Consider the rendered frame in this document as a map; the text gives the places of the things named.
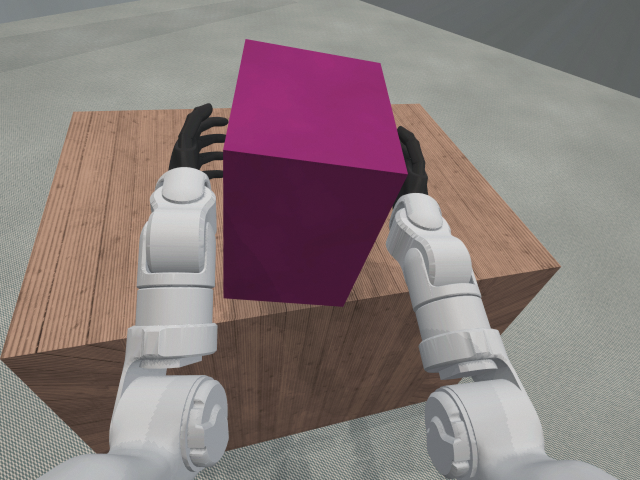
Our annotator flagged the robot left forearm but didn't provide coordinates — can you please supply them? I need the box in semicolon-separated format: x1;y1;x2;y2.
109;167;218;446

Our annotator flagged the robot right hand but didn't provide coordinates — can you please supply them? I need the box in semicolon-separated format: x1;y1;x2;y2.
392;126;428;209

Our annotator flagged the pedestal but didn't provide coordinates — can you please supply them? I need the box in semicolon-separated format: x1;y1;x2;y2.
0;104;561;454

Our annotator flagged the robot right forearm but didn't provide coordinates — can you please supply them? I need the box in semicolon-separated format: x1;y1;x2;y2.
386;193;545;449

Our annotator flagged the right robot upper arm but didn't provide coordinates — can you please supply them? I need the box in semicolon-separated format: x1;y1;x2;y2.
425;379;618;480

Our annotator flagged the carton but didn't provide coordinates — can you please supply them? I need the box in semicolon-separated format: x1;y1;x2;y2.
223;39;408;307

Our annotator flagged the left robot upper arm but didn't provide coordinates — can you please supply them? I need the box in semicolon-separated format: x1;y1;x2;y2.
36;375;229;480

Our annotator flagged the robot left hand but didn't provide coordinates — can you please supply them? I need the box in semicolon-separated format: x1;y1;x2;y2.
168;103;228;180

